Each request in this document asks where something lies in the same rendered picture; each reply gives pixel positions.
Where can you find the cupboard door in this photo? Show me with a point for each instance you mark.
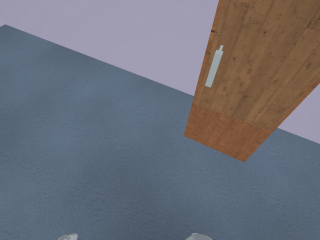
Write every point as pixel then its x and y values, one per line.
pixel 271 58

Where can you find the handle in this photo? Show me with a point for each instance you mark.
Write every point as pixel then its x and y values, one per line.
pixel 214 66

